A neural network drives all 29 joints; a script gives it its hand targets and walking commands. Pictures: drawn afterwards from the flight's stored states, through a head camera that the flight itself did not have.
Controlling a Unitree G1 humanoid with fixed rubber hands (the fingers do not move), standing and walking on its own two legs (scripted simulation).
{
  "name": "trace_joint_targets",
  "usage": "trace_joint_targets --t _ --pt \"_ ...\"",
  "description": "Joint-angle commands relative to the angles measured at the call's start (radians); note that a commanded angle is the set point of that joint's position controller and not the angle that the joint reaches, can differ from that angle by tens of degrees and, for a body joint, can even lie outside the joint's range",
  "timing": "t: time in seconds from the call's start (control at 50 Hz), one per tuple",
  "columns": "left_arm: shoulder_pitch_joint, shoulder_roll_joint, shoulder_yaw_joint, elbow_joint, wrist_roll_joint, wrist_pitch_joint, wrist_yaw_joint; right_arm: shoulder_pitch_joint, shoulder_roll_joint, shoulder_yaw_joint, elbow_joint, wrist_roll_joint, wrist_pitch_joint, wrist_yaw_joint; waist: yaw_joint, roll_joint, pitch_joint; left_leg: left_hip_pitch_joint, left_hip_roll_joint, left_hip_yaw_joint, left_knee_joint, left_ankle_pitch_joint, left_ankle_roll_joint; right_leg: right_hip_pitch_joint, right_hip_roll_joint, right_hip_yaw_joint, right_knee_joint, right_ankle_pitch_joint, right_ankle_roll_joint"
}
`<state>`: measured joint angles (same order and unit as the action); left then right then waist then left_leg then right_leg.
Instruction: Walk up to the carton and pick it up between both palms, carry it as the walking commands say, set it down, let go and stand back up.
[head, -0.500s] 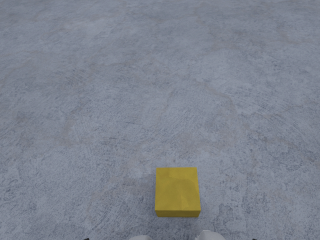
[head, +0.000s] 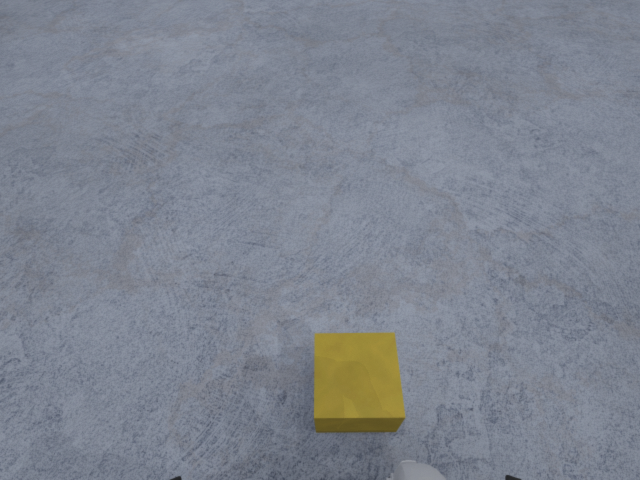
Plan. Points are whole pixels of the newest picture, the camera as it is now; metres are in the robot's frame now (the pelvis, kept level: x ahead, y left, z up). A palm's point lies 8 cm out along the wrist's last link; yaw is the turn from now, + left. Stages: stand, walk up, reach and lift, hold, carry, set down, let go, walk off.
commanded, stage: walk up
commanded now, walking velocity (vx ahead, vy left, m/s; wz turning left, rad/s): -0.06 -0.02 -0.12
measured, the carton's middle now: (355, 382) +0.43 -0.06 -0.67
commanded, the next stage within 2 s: stand in 0.66 s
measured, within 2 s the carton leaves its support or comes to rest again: neither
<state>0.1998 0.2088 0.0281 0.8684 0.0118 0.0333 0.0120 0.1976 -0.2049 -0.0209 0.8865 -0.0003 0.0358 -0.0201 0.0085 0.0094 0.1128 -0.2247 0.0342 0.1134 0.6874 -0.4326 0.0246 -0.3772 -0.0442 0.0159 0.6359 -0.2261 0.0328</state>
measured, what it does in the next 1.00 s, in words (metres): stands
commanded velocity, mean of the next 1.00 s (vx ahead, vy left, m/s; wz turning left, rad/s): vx -0.03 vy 0.00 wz -0.04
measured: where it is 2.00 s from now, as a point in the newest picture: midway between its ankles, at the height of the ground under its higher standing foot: outside the picture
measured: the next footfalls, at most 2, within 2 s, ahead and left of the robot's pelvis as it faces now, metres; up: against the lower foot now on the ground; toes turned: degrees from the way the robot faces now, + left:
none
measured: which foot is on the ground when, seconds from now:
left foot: down 0.00-1.00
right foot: down 0.00-1.00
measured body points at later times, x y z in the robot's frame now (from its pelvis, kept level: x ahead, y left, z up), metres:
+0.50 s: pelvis -0.02 +0.01 +0.00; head +0.01 +0.01 +0.45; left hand +0.08 +0.25 -0.14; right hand +0.05 -0.25 -0.14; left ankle -0.05 +0.09 -0.72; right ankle +0.06 -0.15 -0.71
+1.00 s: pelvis -0.01 -0.01 +0.00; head +0.02 -0.03 +0.45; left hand +0.09 +0.24 -0.13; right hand +0.06 -0.25 -0.15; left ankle -0.05 +0.09 -0.72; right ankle +0.06 -0.15 -0.72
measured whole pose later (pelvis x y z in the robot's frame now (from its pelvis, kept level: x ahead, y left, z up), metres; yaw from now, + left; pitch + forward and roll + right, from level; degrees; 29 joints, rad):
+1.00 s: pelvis -0.01 -0.01 +0.00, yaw -3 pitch -2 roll +0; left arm 0.18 0.20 0.03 0.87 0.02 0.04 0.01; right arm 0.21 -0.22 -0.02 0.87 0.00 0.03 -0.02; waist 0.01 0.05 0.11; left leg -0.21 0.02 0.12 0.66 -0.43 0.04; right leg -0.40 -0.01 0.06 0.63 -0.20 0.04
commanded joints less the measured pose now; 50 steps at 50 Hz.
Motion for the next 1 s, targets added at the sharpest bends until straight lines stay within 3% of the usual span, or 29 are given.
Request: trace_joint_targets --t 0.0,0.06,0.1,0.12,0.14,0.18,0.2,0.22,0.26,0.28,0.32,0.36,0.38,0.4,0.42,0.46,0.48,0.58,0.62,0.68,0.72,0.76,0.78,0.82,0.86,0.9,0.92,0.94,0.98 --pt "0.015 0.151 0.026 -0.04 -0.011 -0.001 -0.003 0.019 -0.177 -0.063 -0.085 -0.019 0.005 -0.016 -0.018 0.068 -0.149 0.014 0.163 -0.076 -0.181 0.329 0.056 0.057 0.002 0.005 0.017 0.37 -0.038" --pt "0.019 0.13 0.031 -0.052 -0.005 0.008 -0.01 -0.027 -0.187 -0.071 -0.115 -0.02 0.017 -0.014 -0.003 0.11 -0.083 -0.084 0.21 -0.106 -0.211 0.361 0.09 0.068 0.027 -0.033 0.092 0.241 -0.02" --pt "0.03 0.126 0.032 -0.04 0.002 0.006 -0.006 -0.034 -0.182 -0.066 -0.106 -0.025 0.016 -0.013 0.011 0.083 -0.092 -0.135 0.201 -0.111 -0.26 0.123 0.093 0.12 0.037 -0.041 0.049 0.121 -0.036" --pt "0.018 0.155 0.035 -0.051 0.001 0.001 -0.004 -0.069 -0.193 -0.063 -0.115 -0.018 0.02 -0.015 0.012 0.051 -0.057 -0.146 0.179 -0.083 -0.203 0.201 0.084 0.101 0.005 0.0 0.035 0.302 -0.035" --pt "0.039 0.159 0.036 -0.055 0.001 0.001 -0.006 -0.038 -0.186 -0.065 -0.117 -0.021 0.015 -0.014 0.009 0.056 -0.106 -0.113 0.143 -0.044 -0.176 0.126 0.054 0.12 -0.01 0.025 -0.011 0.298 -0.048" --pt "0.039 0.223 0.041 -0.046 0.006 -0.005 -0.001 -0.033 -0.139 -0.054 -0.122 -0.013 0.023 -0.011 0.016 -0.179 -0.111 -0.105 0.006 0.011 0.016 0.08 -0.006 0.1 -0.18 0.25 -0.177 0.451 -0.13" --pt "0.068 0.25 0.049 -0.057 0.011 -0.005 0.007 -0.027 -0.125 -0.056 -0.136 -0.007 0.033 -0.005 0.022 -0.233 -0.15 -0.09 -0.051 -0.008 0.115 -0.012 -0.014 0.085 -0.253 0.402 -0.276 0.409 -0.173" --pt "0.053 0.26 0.054 -0.05 0.009 -0.004 0.012 0.014 -0.121 -0.058 -0.128 -0.008 0.033 0.0 0.008 -0.261 -0.173 -0.084 -0.041 -0.051 0.199 -0.164 -0.02 0.071 -0.288 0.459 -0.341 0.321 -0.183" --pt "-0.022 0.248 0.06 -0.067 0.019 0.002 0.016 0.014 -0.113 -0.051 -0.127 -0.005 0.032 0.011 -0.007 -0.29 -0.127 -0.063 -0.023 -0.094 0.206 -0.172 -0.014 -0.01 -0.258 0.386 -0.352 0.206 -0.178" --pt "-0.073 0.216 0.058 -0.081 0.021 0.004 0.016 0.096 -0.094 -0.039 -0.086 -0.01 0.029 0.018 -0.035 -0.28 -0.153 0.013 -0.006 -0.079 0.09 -0.102 -0.003 -0.04 -0.194 0.297 -0.407 -0.113 -0.132" --pt "-0.128 0.173 0.06 -0.08 0.005 0.012 0.012 0.131 -0.08 -0.027 -0.057 -0.016 0.014 0.022 -0.061 -0.19 -0.128 0.052 -0.001 -0.062 -0.173 0.05 0.015 -0.031 -0.102 0.18 -0.345 -0.258 -0.071" --pt "-0.076 0.113 0.038 -0.066 0.002 0.011 0.004 0.063 -0.18 -0.045 -0.076 -0.026 0.002 0.024 -0.036 0.046 -0.045 -0.046 0.188 -0.319 -0.474 -0.103 0.062 -0.053 0.051 0.031 -0.133 -0.162 -0.008" --pt "-0.061 0.101 0.033 -0.057 0.007 0.008 -0.003 0.022 -0.201 -0.05 -0.093 -0.021 0.001 0.016 -0.018 0.134 -0.003 -0.081 0.242 -0.351 -0.529 -0.053 0.082 -0.031 0.09 -0.002 -0.034 -0.098 0.002" --pt "-0.053 0.111 0.037 -0.043 0.003 0.015 -0.005 0.008 -0.209 -0.056 -0.097 -0.022 -0.009 0.014 -0.011 0.149 0.004 -0.11 0.278 -0.352 -0.553 -0.027 0.077 -0.004 0.07 0.011 0.061 -0.135 0.011" --pt "-0.044 0.126 0.042 -0.046 0.004 0.009 -0.005 -0.029 -0.211 -0.056 -0.097 -0.02 -0.014 0.015 0.002 0.136 -0.011 -0.142 0.257 -0.318 -0.502 0.041 0.114 0.043 0.069 0.001 0.102 -0.133 0.011" --pt "-0.029 0.11 0.033 -0.02 0.005 0.001 -0.009 -0.024 -0.18 -0.045 -0.089 -0.021 -0.026 0.013 0.014 0.112 -0.061 -0.059 0.213 -0.231 -0.423 0.278 0.094 0.068 0.065 0.003 0.094 -0.108 -0.008" --pt "-0.016 0.101 0.03 -0.018 0.006 0.002 -0.012 -0.02 -0.166 -0.043 -0.078 -0.018 -0.027 0.011 0.004 0.167 -0.082 -0.006 0.208 -0.195 -0.41 0.345 0.087 0.049 0.066 0.009 0.103 -0.102 -0.009" --pt "-0.02 0.1 0.019 0.003 0.001 -0.002 -0.004 -0.026 -0.18 -0.044 -0.072 -0.015 -0.026 0.01 0.012 0.144 -0.09 0.018 0.183 -0.174 -0.321 0.481 0.077 0.065 0.061 -0.012 -0.01 -0.047 -0.009" --pt "-0.002 0.083 0.014 -0.007 -0.003 -0.007 -0.002 0.009 -0.154 -0.04 -0.081 -0.009 -0.023 0.007 0.004 0.095 -0.098 0.049 0.15 -0.121 -0.287 0.484 0.048 0.082 0.052 -0.007 -0.069 0.133 -0.015" --pt "0.029 0.101 0.021 0.001 -0.004 -0.004 -0.001 0.007 -0.153 -0.048 -0.092 -0.01 -0.013 0.004 0.01 0.054 -0.129 -0.003 0.135 -0.125 -0.308 0.254 0.053 0.133 0.027 0.011 -0.088 0.277 -0.027" --pt "-0.008 0.127 0.027 0.012 0.0 -0.005 0.004 0.034 -0.13 -0.039 -0.079 -0.009 -0.006 0.001 0.006 -0.045 -0.091 -0.061 0.089 -0.107 -0.317 0.074 0.039 0.145 -0.01 0.059 -0.114 0.292 -0.047" --pt "0.008 0.146 0.03 -0.005 -0.002 -0.007 0.004 0.036 -0.126 -0.035 -0.081 -0.01 -0.003 0.003 -0.003 -0.053 -0.118 -0.06 0.064 -0.103 -0.304 -0.004 0.028 0.13 -0.036 0.127 -0.174 0.232 -0.062" --pt "-0.012 0.137 0.029 -0.018 0.007 -0.012 0.005 0.034 -0.125 -0.032 -0.084 -0.009 -0.006 0.002 -0.002 -0.098 -0.13 -0.027 0.069 -0.101 -0.302 0.006 0.027 0.124 -0.036 0.132 -0.184 0.245 -0.066" --pt "-0.013 0.128 0.03 -0.014 0.008 -0.016 0.006 0.008 -0.12 -0.033 -0.083 -0.01 -0.008 0.005 0.0 -0.067 -0.128 -0.015 0.077 -0.122 -0.336 0.035 0.032 0.097 -0.022 0.128 -0.156 0.219 -0.061" --pt "-0.007 0.137 0.027 -0.018 0.003 -0.021 0.008 0.024 -0.133 -0.035 -0.084 -0.014 -0.009 0.005 0.001 -0.125 -0.134 0.005 0.084 -0.136 -0.34 0.06 0.034 0.099 -0.004 0.105 -0.153 0.219 -0.056" --pt "-0.015 0.123 0.026 -0.016 0.006 -0.019 0.008 0.02 -0.132 -0.035 -0.061 -0.016 -0.011 0.005 0.008 -0.035 -0.116 -0.019 0.086 -0.129 -0.354 0.089 0.027 0.126 -0.006 0.104 -0.141 0.217 -0.057" --pt "-0.016 0.138 0.031 -0.024 0.004 -0.018 0.004 0.035 -0.144 -0.034 -0.073 -0.016 -0.007 0.008 0.009 -0.091 -0.141 -0.001 0.084 -0.115 -0.338 0.068 0.031 0.116 0.001 0.101 -0.143 0.208 -0.047" --pt "0.004 0.122 0.024 -0.007 0.002 -0.019 0.002 0.022 -0.141 -0.042 -0.073 -0.016 -0.011 0.008 0.007 -0.03 -0.13 0.009 0.097 -0.113 -0.359 0.061 0.03 0.108 0.013 0.084 -0.144 0.194 -0.047" --pt "-0.001 0.135 0.03 -0.017 0.0 -0.024 0.004 0.039 -0.14 -0.038 -0.073 -0.013 -0.016 0.005 0.009 -0.049 -0.172 -0.008 0.085 -0.118 -0.319 0.134 0.026 0.157 0.002 0.081 -0.122 0.32 -0.055"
